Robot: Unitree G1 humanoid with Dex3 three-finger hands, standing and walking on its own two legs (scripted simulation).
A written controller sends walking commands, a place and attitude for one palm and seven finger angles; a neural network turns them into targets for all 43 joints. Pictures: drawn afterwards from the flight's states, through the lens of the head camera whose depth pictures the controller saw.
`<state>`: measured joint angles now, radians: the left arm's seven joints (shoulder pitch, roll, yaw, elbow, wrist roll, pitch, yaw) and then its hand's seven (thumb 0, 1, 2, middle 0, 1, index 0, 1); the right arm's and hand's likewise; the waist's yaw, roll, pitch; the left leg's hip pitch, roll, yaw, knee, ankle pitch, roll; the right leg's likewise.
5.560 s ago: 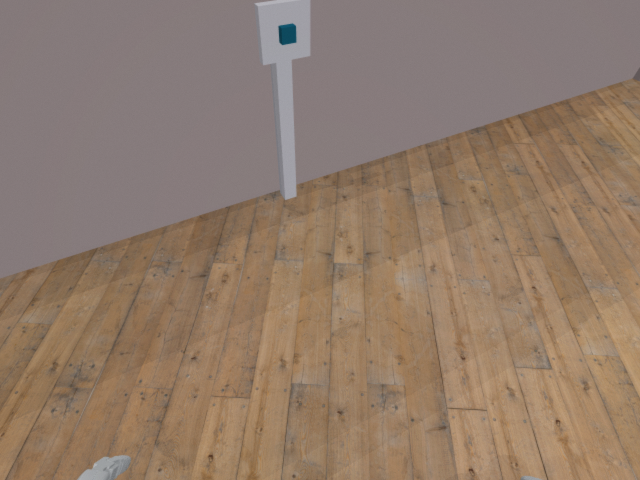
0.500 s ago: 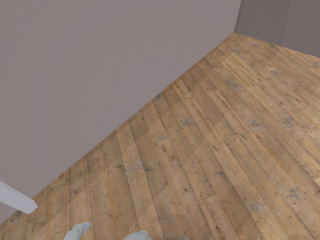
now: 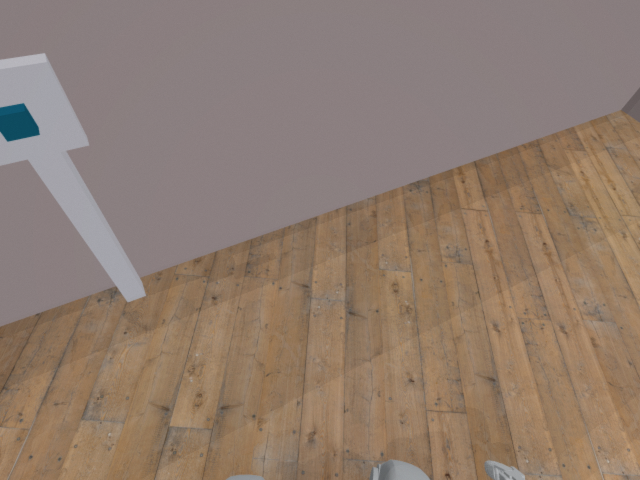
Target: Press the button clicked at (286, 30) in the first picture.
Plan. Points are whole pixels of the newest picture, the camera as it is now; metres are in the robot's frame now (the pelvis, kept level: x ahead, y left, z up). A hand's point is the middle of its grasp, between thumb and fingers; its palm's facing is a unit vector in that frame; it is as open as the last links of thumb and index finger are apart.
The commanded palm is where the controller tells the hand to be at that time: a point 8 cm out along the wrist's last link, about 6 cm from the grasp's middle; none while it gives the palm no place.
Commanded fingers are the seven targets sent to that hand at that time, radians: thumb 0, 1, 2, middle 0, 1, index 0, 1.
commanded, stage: turn to face it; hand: left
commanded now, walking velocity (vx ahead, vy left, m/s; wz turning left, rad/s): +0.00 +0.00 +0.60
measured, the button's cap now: (15, 121) +0.63 +0.60 -0.01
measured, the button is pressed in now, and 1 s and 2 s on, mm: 0 0 0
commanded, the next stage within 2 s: take the last steps up to it in 0.72 s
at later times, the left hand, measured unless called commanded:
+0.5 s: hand out of the picture +0.04 +0.19 -0.13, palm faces +0.29 -0.91 -0.30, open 7.4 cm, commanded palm none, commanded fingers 0.00 0.90 0.90 -0.20 -0.30 -0.20 -0.30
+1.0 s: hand out of the picture -0.13 +0.22 -0.17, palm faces +0.49 -0.85 -0.22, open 7.4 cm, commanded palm none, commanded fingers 0.00 0.90 0.90 -0.20 -0.30 -0.20 -0.30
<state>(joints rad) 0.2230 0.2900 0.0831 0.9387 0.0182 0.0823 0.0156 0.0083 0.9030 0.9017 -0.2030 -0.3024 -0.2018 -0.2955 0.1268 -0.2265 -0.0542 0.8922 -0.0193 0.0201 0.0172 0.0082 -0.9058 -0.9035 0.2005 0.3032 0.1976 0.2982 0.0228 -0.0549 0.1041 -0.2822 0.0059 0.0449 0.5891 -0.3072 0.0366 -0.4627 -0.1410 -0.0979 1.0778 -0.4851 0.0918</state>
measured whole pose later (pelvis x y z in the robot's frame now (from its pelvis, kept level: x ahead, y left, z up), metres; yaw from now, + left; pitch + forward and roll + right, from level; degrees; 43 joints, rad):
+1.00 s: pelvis -0.05 +0.02 +0.01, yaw +27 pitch -1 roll -2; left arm 0.26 0.26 0.06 1.01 0.03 0.05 0.00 0.01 0.91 0.90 -0.20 -0.30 -0.20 -0.30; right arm 0.17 -0.18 -0.02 0.95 -0.02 -0.01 -0.01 0.01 -0.90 -0.90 0.20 0.30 0.20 0.30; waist 0.03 -0.03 0.05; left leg -0.18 0.00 0.04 0.44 -0.25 0.06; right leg -0.42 -0.09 -0.06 1.07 -0.40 0.06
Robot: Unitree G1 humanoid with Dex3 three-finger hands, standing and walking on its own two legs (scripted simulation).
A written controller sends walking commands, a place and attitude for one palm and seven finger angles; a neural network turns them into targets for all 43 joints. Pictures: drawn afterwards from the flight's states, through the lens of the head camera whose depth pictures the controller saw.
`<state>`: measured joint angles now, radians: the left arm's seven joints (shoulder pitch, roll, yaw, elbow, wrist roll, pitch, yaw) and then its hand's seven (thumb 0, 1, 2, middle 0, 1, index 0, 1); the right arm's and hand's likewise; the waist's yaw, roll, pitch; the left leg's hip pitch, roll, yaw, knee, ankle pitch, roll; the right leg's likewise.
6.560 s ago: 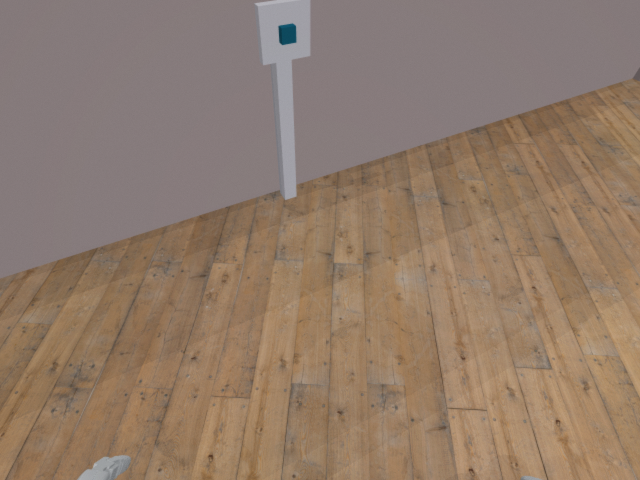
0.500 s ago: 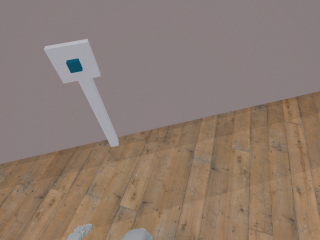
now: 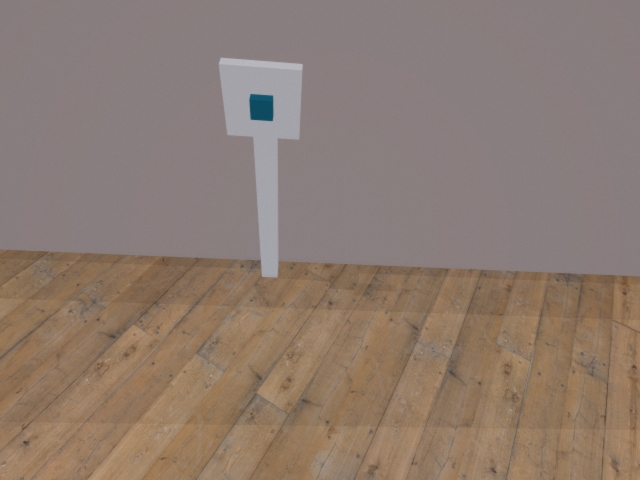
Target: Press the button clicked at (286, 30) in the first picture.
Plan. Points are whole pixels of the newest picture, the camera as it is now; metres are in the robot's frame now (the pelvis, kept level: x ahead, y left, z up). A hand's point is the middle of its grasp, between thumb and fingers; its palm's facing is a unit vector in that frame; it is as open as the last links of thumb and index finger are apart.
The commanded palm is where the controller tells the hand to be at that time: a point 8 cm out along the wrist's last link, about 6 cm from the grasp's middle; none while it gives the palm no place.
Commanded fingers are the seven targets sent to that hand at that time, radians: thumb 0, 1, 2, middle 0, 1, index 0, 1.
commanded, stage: take the last steps up to it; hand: left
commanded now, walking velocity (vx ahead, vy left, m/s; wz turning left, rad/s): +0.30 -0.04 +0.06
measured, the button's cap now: (261, 107) +0.87 +0.21 -0.02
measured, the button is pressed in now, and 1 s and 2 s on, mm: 0 0 0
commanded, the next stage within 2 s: come to a stop and stand still in 1.18 s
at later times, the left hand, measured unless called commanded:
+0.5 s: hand out of the picture +0.10 +0.13 -0.16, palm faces +0.12 -0.97 -0.23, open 7.2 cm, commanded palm none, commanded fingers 0.00 0.90 0.90 -0.20 -0.30 -0.20 -0.30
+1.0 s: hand (199, 450) +0.18 +0.19 -0.19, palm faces +0.14 -0.98 -0.14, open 7.4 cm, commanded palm none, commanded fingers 0.00 0.90 0.90 -0.20 -0.30 -0.20 -0.30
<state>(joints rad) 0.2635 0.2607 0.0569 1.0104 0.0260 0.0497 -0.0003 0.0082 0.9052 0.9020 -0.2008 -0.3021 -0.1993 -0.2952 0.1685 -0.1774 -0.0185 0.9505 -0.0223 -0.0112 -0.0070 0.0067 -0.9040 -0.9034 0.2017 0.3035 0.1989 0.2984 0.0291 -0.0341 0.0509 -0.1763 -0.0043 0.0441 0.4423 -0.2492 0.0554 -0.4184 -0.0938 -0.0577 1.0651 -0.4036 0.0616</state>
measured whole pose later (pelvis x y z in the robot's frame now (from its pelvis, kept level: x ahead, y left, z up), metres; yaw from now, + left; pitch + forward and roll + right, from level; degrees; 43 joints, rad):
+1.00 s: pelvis +0.25 +0.03 -0.01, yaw +2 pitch -2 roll +0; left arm 0.38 0.15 0.05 1.15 0.03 -0.02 0.00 0.01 0.90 0.90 -0.20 -0.30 -0.20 -0.30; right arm 0.16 -0.13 -0.06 1.00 -0.01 -0.09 -0.02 -0.02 -0.94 -0.90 0.20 0.30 0.20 0.30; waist 0.04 -0.03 0.05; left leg -0.24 0.02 0.18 0.49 -0.23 0.07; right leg -0.42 -0.10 -0.06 1.16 -0.35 -0.01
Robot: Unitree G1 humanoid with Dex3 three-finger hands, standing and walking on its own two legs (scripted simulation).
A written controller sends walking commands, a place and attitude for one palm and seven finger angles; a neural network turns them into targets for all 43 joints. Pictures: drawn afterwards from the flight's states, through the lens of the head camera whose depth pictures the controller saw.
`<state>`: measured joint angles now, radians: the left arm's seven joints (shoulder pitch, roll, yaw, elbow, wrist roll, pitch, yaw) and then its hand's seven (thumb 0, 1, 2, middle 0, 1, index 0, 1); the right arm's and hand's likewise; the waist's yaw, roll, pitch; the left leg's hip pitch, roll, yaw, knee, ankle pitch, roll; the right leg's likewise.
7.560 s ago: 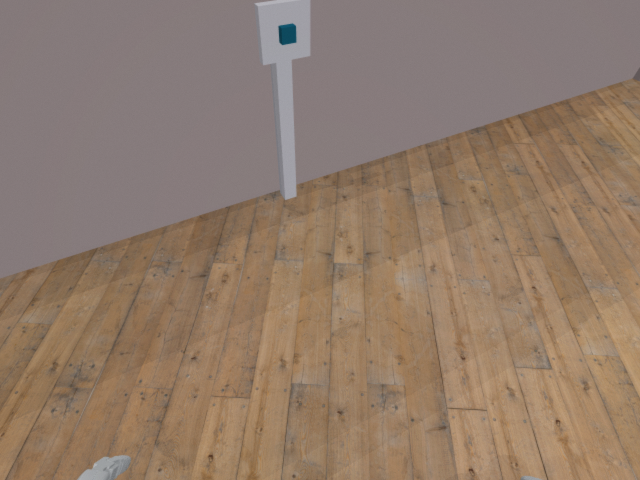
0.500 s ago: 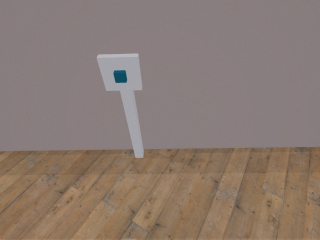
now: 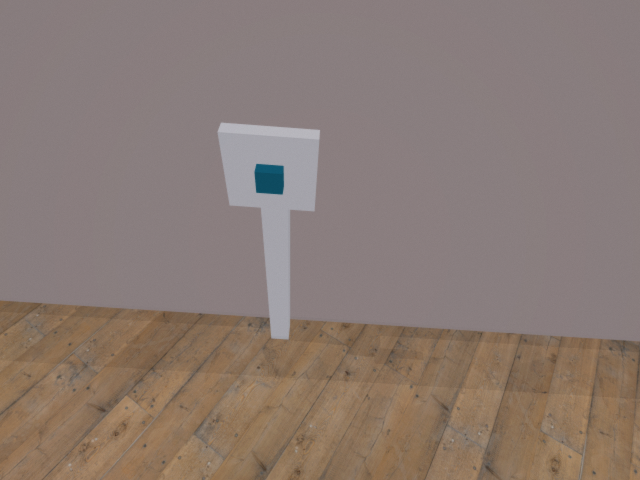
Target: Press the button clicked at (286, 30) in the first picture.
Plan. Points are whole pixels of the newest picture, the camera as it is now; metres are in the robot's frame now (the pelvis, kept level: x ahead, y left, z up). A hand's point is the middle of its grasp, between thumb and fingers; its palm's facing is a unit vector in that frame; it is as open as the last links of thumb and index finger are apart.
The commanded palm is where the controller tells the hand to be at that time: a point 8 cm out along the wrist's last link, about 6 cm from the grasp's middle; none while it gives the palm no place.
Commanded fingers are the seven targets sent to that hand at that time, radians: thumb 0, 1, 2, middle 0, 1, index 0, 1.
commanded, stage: take the last steps up to it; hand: left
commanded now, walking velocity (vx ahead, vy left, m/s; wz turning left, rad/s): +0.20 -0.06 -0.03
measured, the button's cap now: (269, 178) +0.62 +0.16 -0.02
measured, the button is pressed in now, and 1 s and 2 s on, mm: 0 0 0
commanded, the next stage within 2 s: come to a stop and stand still in 0.18 s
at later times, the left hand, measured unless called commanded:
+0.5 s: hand (255, 426) +0.22 +0.11 -0.16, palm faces -0.01 -0.98 -0.20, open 7.4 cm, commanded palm none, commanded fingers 0.00 0.90 0.90 -0.20 -0.30 -0.20 -0.30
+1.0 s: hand out of the picture +0.06 +0.21 -0.17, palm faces +0.10 -0.98 -0.18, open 7.4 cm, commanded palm none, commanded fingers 0.00 0.90 0.90 -0.20 -0.30 -0.20 -0.30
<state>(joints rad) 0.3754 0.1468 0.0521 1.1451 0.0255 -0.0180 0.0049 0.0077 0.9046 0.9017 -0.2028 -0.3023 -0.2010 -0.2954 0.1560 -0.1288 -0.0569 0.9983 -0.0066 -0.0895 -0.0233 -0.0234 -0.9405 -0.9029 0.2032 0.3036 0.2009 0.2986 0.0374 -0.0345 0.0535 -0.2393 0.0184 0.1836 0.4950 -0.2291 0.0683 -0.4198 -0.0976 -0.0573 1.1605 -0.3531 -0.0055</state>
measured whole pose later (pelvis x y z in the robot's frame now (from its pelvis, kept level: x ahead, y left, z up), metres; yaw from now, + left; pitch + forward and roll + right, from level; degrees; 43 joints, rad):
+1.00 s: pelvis +0.07 +0.02 +0.01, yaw +1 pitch +0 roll -2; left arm 0.31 0.23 0.07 1.08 0.03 0.05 0.00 0.00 0.91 0.90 -0.20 -0.30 -0.20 -0.30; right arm 0.29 -0.13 -0.02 1.04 -0.03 0.00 -0.03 0.01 -0.92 -0.90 0.20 0.30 0.20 0.30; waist 0.02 -0.04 -0.02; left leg -0.17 0.02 0.04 0.36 -0.19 0.03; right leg -0.43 -0.01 0.01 0.98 -0.29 0.04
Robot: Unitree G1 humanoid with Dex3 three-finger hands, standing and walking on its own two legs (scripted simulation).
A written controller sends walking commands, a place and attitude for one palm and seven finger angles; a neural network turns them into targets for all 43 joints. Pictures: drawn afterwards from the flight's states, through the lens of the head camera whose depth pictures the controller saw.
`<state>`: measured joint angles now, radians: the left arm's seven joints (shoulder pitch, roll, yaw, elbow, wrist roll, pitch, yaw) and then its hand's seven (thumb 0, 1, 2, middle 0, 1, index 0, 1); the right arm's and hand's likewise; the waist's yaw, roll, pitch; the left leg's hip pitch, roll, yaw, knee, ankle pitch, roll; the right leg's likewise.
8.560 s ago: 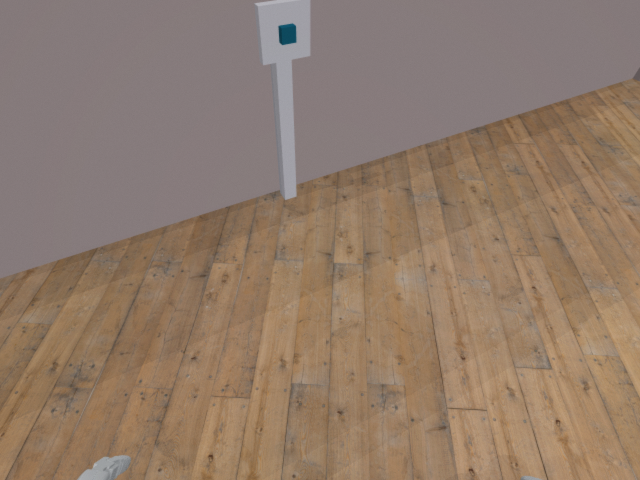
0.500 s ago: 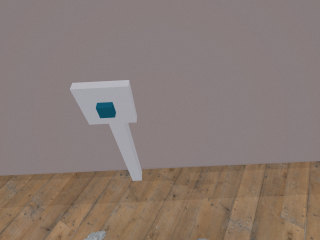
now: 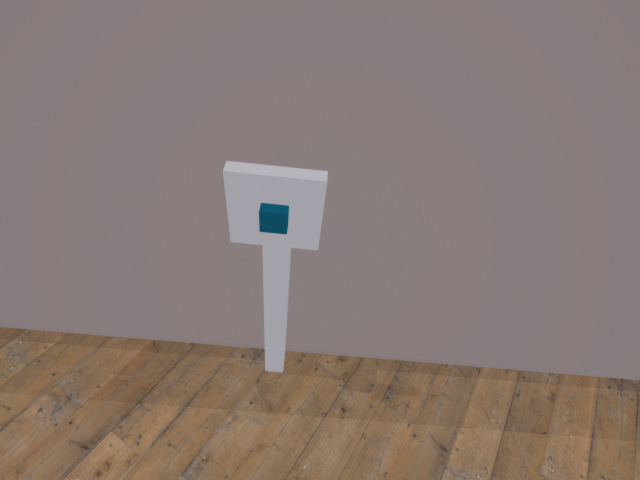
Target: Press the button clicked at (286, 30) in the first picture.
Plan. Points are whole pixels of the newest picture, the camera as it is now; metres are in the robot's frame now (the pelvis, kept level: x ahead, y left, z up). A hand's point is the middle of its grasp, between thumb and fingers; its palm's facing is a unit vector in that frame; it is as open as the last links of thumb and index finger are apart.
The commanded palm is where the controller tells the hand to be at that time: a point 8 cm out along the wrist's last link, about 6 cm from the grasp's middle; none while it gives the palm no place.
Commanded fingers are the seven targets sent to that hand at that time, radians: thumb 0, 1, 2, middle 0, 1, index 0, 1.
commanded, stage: come to a stop and stand still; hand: left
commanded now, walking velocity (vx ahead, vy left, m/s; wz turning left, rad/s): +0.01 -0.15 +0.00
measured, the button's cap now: (274, 217) +0.56 +0.13 -0.03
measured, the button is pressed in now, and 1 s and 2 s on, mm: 0 0 0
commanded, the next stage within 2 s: look again from close up in 0.70 s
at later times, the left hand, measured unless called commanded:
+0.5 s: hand out of the picture +0.02 +0.11 -0.18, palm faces +0.02 -0.97 -0.24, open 7.2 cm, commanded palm none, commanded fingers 0.00 0.90 0.90 -0.20 -0.30 -0.20 -0.30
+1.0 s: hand out of the picture -0.03 +0.10 -0.19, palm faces +0.04 -0.98 -0.17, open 7.4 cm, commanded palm none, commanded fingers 0.00 0.90 0.90 -0.20 -0.30 -0.20 -0.30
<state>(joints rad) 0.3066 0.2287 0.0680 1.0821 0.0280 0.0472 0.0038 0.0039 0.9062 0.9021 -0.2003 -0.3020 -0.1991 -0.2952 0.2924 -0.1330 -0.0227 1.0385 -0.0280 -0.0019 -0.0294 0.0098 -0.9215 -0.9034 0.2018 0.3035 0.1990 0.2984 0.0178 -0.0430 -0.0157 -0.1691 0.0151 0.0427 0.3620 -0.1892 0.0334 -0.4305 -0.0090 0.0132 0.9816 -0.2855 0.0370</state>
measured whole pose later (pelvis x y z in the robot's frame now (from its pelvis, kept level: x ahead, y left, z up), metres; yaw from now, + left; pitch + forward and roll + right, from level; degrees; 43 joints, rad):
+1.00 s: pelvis -0.02 -0.05 -0.02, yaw +0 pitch -1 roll -1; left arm 0.32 0.10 0.00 1.11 0.02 -0.02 0.04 0.00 0.90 0.90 -0.21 -0.30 -0.20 -0.30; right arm 0.27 -0.17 -0.02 1.06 -0.02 -0.01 -0.03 0.01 -0.93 -0.90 0.20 0.30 0.19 0.30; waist 0.00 0.04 0.04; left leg -0.24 0.04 0.03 0.56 -0.30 0.00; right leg -0.21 0.01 -0.08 0.52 -0.29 -0.02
